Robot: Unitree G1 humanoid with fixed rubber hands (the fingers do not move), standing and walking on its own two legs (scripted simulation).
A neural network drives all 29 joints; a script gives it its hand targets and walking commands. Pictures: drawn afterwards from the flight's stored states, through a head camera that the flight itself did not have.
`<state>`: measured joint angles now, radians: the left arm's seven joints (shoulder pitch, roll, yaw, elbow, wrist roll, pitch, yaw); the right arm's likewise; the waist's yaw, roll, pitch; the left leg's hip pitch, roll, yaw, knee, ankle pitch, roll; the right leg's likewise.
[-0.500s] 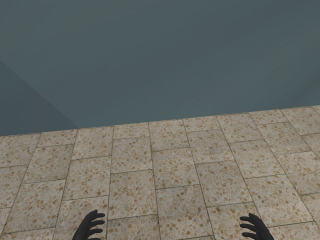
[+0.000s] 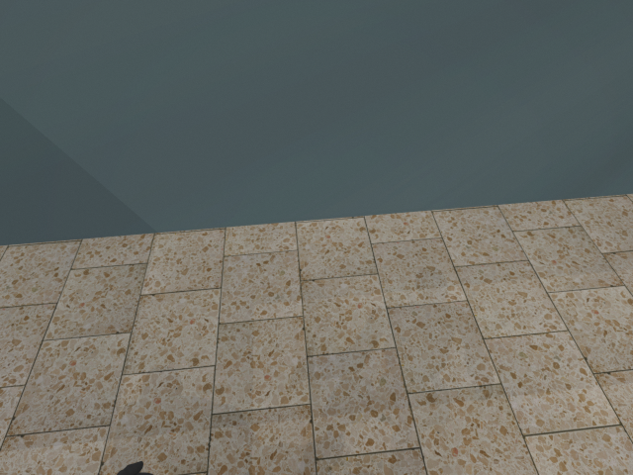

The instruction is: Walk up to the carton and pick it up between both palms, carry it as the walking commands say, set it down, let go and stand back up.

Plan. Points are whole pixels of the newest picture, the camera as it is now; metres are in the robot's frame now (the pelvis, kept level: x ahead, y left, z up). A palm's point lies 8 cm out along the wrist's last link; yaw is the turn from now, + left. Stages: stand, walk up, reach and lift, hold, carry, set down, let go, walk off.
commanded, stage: stand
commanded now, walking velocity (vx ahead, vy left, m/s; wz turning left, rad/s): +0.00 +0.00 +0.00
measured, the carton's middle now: out of the picture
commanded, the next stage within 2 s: walk up in 1.48 s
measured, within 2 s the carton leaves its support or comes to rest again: neither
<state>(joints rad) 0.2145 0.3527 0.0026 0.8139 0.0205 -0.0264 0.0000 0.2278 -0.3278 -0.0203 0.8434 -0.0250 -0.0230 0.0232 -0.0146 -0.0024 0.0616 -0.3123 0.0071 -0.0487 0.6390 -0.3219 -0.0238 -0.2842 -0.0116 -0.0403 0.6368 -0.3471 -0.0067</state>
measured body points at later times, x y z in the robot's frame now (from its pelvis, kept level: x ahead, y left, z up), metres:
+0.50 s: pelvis +0.01 +0.00 +0.01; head +0.03 +0.00 +0.46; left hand +0.11 +0.30 -0.11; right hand +0.13 -0.29 -0.11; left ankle +0.01 +0.14 -0.72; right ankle -0.01 -0.11 -0.72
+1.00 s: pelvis +0.00 +0.01 +0.02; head +0.01 +0.01 +0.47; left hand +0.07 +0.30 -0.12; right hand +0.09 -0.29 -0.10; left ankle +0.01 +0.14 -0.72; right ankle -0.01 -0.11 -0.72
